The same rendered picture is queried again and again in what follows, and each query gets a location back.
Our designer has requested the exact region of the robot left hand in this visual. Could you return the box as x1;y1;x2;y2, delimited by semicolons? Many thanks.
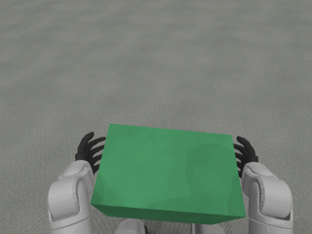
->
75;132;106;175

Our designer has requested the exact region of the robot thigh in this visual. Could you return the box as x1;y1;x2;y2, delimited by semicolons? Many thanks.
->
190;223;225;234
114;218;145;234

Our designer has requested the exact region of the left robot forearm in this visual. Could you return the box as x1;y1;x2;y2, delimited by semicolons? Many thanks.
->
47;160;97;234

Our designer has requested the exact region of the right robot thigh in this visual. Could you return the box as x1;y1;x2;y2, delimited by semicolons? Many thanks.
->
190;223;225;234

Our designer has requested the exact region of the carton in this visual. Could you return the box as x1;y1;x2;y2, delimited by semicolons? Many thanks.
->
91;124;246;225

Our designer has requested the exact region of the right robot forearm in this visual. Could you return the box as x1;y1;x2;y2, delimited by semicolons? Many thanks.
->
241;162;293;234

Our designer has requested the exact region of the left robot thigh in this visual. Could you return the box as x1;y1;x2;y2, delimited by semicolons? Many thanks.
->
114;218;145;234

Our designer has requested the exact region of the robot right hand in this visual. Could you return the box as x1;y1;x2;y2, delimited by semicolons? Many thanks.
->
233;136;258;178

